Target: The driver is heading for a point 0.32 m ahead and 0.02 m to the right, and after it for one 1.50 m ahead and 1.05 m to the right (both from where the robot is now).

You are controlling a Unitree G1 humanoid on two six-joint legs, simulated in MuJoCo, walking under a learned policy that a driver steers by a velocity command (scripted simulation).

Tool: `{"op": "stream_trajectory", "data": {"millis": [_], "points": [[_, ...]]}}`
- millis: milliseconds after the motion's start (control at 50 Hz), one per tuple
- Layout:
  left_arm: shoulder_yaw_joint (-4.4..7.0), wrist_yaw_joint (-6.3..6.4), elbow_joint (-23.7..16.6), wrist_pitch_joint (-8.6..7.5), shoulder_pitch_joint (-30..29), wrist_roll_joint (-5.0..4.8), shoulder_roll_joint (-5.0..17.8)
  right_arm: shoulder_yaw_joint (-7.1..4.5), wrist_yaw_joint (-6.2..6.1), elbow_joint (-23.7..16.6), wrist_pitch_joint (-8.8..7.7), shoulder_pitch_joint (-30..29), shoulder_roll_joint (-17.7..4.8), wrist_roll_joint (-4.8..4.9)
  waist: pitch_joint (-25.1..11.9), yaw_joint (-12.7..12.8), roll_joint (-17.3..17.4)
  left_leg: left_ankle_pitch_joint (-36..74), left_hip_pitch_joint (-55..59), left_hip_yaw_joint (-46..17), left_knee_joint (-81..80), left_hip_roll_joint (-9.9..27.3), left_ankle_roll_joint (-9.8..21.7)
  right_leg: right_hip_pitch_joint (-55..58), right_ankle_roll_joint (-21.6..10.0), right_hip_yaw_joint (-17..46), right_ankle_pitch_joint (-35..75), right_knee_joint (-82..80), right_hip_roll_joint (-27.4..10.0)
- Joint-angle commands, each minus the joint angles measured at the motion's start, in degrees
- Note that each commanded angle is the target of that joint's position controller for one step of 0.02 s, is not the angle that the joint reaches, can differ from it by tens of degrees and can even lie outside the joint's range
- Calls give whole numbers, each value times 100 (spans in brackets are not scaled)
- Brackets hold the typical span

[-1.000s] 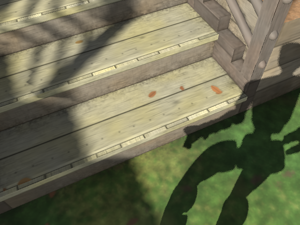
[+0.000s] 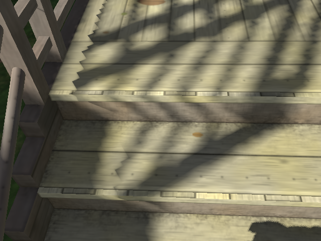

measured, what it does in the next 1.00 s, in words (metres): climbs, turning right: left foot 0.16 m higher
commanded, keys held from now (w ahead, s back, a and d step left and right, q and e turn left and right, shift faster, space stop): w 0.10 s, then no key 0.10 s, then e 0.80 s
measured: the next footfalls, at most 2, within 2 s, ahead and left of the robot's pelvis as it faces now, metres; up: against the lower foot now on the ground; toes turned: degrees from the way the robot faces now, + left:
left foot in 0.36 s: +0.36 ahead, +0.18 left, +0.16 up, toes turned +8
right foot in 1.08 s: +0.32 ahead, -0.09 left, +0.17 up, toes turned -25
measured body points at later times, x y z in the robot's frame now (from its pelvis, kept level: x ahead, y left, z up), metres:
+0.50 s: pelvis +0.21 +0.09 +0.09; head +0.24 +0.10 +0.54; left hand +0.27 +0.35 -0.05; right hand +0.42 -0.11 +0.00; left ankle +0.32 +0.17 -0.57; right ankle +0.10 -0.06 -0.48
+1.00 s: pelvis +0.32 +0.08 +0.17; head +0.33 +0.08 +0.62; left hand +0.53 +0.26 +0.05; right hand +0.38 -0.19 +0.06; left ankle +0.32 +0.18 -0.57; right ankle +0.29 -0.07 -0.51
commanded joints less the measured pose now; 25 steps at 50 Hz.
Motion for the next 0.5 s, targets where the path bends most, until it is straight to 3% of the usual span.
{"op": "stream_trajectory", "data": {"millis": [20, 40, 60, 80, 100, 120, 140, 160, 180, 220, 240, 260, 280, 300, 320, 340, 360, 380, 400, 420, 440, 460, 480, 500], "points": [[185, -16, 52, -226, 530, 2, 622, 47, 31, -551, 90, 58, 73, -6, 305, -50, -683, 493, -1637, -201, 1283, 257, -107, 262, -840, 1703, -1412, -1683, -1427], [194, -19, 87, -270, 580, -37, 657, 62, 17, -727, 89, -105, 63, -75, 301, -63, -553, 562, -1897, -280, 1278, 225, -157, 282, -911, 1610, -1197, -1670, -1430], [215, 0, 170, -307, 653, -73, 668, 95, -1, -902, 107, -364, 146, -138, 267, 1, -676, 491, -2211, -263, 1396, 179, -197, 442, -1022, 1511, -887, -1707, -1478], [222, 2, 401, -333, 1073, -53, 639, 168, -115, -1036, 149, -686, 449, -112, 212, 194, -1024, -25, -3045, -78, 2794, 54, -153, 916, -1291, 1728, -839, -1784, -1736], [246, 6, 447, -318, 1133, -88, 757, 261, -254, -1357, 163, -1075, 554, -121, 333, 177, -958, -407, -3830, -309, 3187, 173, -56, 1290, -1243, 1754, -955, -1916, -1934], [212, 18, 608, -310, 1229, -136, 620, 313, -344, -1531, 159, -1431, 580, -117, 470, 158, -746, -688, -4285, -377, 3262, 246, -13, 1396, -1123, 1554, -720, -2012, -1925], [196, 19, 728, -296, 1348, -95, 563, 359, -361, -1798, 108, -1835, 584, -81, 571, 224, -661, -882, -4569, -280, 3211, 282, 0, 1499, -975, 1236, -264, -2104, -1898], [175, 23, 901, -346, 1503, -71, 540, 364, -414, -1942, 79, -2148, 637, -86, 622, 348, -1008, -1315, -5138, -205, 3639, 278, 59, 1891, -969, 1195, 341, -2083, -1939], [174, 44, 992, -364, 1579, -46, 559, 366, -433, -2022, 34, -2197, 588, -48, 439, 355, -961, -1470, -5290, -189, 3476, 387, 82, 2251, -909, 1083, 561, -2049, -1966], [139, 118, 1218, -256, 1736, -111, 508, 462, -324, -2359, -34, -2750, 670, 7, 475, 432, -696, -1586, -5306, 340, 2604, 799, 89, 2347, -788, 836, 828, -2297, -1778], [89, 186, 1358, -108, 1774, -203, 339, 572, -197, -2561, -49, -2914, 809, -16, 364, 378, -571, -1368, -4827, 581, 1617, 1050, 57, 2164, -704, 638, 1104, -2386, -1411], [75, 249, 1401, -8, 1898, -199, 324, 613, -126, -2687, -1, -3080, 899, -28, 165, 515, -628, -1089, -4279, 775, 1109, 1068, 32, 2104, -792, 683, 1764, -2656, -1395], [102, 282, 1257, 53, 1598, -245, 444, 715, 6, -2659, 50, -2736, 1077, 79, -282, 338, -634, -395, -2383, 907, -358, 1074, 121, 1491, -905, 503, 2709, -3081, -1334], [114, 244, 1272, 76, 1536, -239, 420, 715, -18, -2499, 66, -2399, 1177, 246, -421, 205, -970, -89, -959, 1056, -1324, 799, 179, 1019, -870, 311, 3853, -3086, -1149], [167, 91, 1113, 7, 1515, -170, 823, 513, -83, -1986, 84, -1588, 840, 325, -1079, -26, -1199, -511, 432, 1380, -1353, 211, 197, 1121, -876, 113, 7146, -2307, -1149], [328, -34, 909, -95, 1252, -250, 1296, 390, -124, -1538, 96, -354, 552, 274, -1952, -594, -1460, 232, 1497, 1156, -1616, 46, 335, 1552, -716, 226, 8966, -1233, -1373], [532, -198, 774, -193, 715, -523, 1759, 293, -167, -1312, 113, 699, 358, 212, -2540, -1336, -1706, 1043, 2446, 578, -2897, 109, 420, 1743, -310, 166, 9201, 183, -1297], [485, -375, 398, -342, 557, -629, 1452, 105, -192, -1082, 4, 1149, -219, 54, -3064, -1465, -518, 2615, 3987, -1251, -3948, 1308, 826, 134, 140, 266, 5745, 2124, -650], [382, -434, 90, -258, 638, -531, 805, -126, -342, -983, 20, 1294, -966, -9, -3785, -1364, 1811, 5429, 4196, -3677, -5629, 3071, 1386, -845, 325, 673, -839, 4967, 659], [437, -306, 155, -56, 940, -198, 459, -157, -333, -1179, 47, 396, -753, 48, -3572, -847, 1010, 3916, 3149, -3588, -5552, 2986, 1375, -1034, 298, 1975, -808, 6823, 480], [400, -151, -108, 231, 686, -131, 91, -47, -293, -1114, 136, -586, -408, 27, -2508, -199, 691, 1482, 1924, -2959, -5684, 2832, 1210, -1522, 270, 1492, -394, 7089, 101], [388, 27, -283, 465, 461, 36, -28, 80, -295, -967, 164, -1129, 178, 68, -1104, 122, 130, -200, 926, -2320, -5702, 2582, 795, -1881, 320, 923, -161, 6892, -275], [368, 130, -358, 585, 455, 143, -116, 225, -296, -732, 137, -1271, 597, 114, -33, 403, 305, -751, 22, -1678, -5690, 2100, 467, -2052, 306, 926, -147, 6742, -317], [357, 193, -206, 693, 861, 147, -111, 294, -280, -605, 138, -1454, 806, 75, 264, 704, 290, -1086, -477, -1079, -5763, 1908, 316, -1997, 327, 880, -83, 6789, -203]]}}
